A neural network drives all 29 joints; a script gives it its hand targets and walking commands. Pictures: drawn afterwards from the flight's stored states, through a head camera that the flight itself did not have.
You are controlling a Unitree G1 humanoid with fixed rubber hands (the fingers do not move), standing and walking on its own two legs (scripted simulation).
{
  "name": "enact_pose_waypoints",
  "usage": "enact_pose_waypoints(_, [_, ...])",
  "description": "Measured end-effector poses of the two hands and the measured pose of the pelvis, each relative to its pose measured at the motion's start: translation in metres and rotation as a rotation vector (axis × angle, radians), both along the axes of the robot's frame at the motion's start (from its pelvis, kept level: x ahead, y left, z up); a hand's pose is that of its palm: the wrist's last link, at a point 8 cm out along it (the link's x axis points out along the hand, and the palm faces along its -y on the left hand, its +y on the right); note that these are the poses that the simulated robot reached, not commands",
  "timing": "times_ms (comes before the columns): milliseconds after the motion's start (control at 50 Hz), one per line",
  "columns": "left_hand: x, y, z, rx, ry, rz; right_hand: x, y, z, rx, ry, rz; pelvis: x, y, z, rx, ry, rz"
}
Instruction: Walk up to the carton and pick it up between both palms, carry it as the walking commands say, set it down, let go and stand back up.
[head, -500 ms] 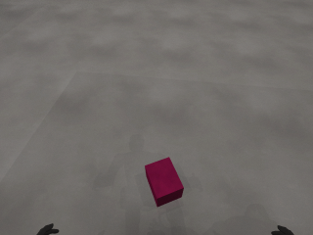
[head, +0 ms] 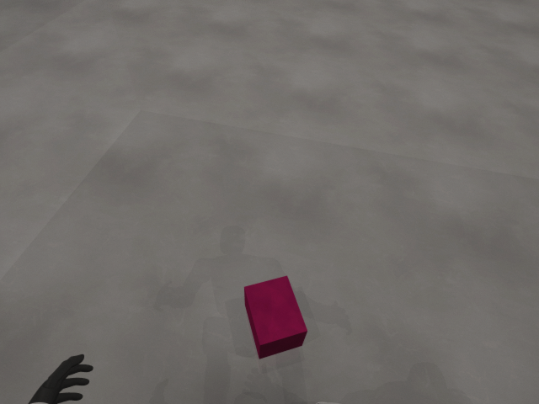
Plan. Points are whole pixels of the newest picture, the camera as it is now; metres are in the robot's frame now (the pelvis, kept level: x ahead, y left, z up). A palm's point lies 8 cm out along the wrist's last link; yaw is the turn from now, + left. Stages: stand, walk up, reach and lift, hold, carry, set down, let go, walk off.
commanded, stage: walk up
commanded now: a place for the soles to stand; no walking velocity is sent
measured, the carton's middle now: (273, 316) +0.51 -0.03 -0.69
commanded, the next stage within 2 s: none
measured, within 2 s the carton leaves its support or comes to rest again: neither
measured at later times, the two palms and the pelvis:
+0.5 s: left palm out of the picture +0.05 +0.21 -0.12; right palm out of the picture +0.17 -0.46 -0.09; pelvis +0.04 -0.13 -0.03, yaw +11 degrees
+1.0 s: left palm out of the picture +0.09 +0.19 -0.08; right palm (511, 312) +0.30 -0.43 -0.10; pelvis +0.07 -0.16 -0.01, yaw +19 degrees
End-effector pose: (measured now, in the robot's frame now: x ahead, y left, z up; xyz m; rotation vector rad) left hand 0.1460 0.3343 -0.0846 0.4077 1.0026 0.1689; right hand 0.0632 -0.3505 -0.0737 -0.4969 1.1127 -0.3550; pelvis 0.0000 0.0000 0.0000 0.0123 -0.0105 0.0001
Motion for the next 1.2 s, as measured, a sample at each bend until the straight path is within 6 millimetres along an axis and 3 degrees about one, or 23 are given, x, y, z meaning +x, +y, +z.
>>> enact_pose_waypoints(80, [0.001, -0.01, -0.002, 0.012, -0.004, -0.01, -0.033, -0.047, 0.014, -0.1, 0.077, 0.0, 0.0, -0.024, -0.007, 0.004, 0.002, 0.019])
enact_pose_waypoints(140, [0.005, -0.03, -0.007, 0.015, -0.01, -0.014, -0.043, -0.086, 0.02, -0.158, 0.111, 0.019, 0.002, -0.048, -0.016, 0.002, 0.004, 0.035])
enact_pose_waypoints(220, [0.007, -0.066, -0.017, 0.03, -0.05, -0.006, -0.032, -0.138, 0.011, -0.206, 0.123, 0.066, 0.006, -0.088, -0.034, -0.011, 0.002, 0.055])
enact_pose_waypoints(280, [-0.015, -0.092, -0.025, 0.011, -0.038, 0.038, -0.003, -0.152, 0.001, -0.195, 0.096, 0.094, 0.009, -0.108, -0.036, -0.014, -0.01, 0.091])
enact_pose_waypoints(420, [-0.079, -0.119, -0.025, -0.009, 0.039, 0.217, 0.072, -0.129, -0.012, -0.04, 0.054, 0.238, 0.03, -0.129, -0.022, -0.008, -0.012, 0.156])
enact_pose_waypoints(500, [-0.098, -0.123, -0.031, -0.003, 0.079, 0.287, 0.109, -0.11, -0.021, 0.02, 0.007, 0.311, 0.044, -0.135, -0.025, 0.005, -0.013, 0.192])
enact_pose_waypoints(660, [-0.085, -0.152, -0.023, 0.019, 0.035, 0.321, 0.188, -0.093, -0.026, 0.122, -0.1, 0.389, 0.065, -0.158, -0.021, -0.008, -0.022, 0.251])
enact_pose_waypoints(760, [-0.074, -0.16, -0.011, 0.037, 0.007, 0.332, 0.223, -0.086, -0.026, 0.161, -0.123, 0.418, 0.073, -0.165, -0.016, 0.002, -0.021, 0.284])
enact_pose_waypoints(920, [-0.061, -0.152, 0.003, 0.067, -0.041, 0.361, 0.241, -0.08, -0.027, 0.168, -0.097, 0.446, 0.075, -0.167, -0.012, -0.001, -0.023, 0.323])
enact_pose_waypoints(1200, [-0.067, -0.138, -0.006, 0.034, -0.027, 0.404, 0.222, -0.077, -0.021, 0.125, -0.026, 0.458, 0.072, -0.159, -0.009, -0.021, -0.021, 0.343])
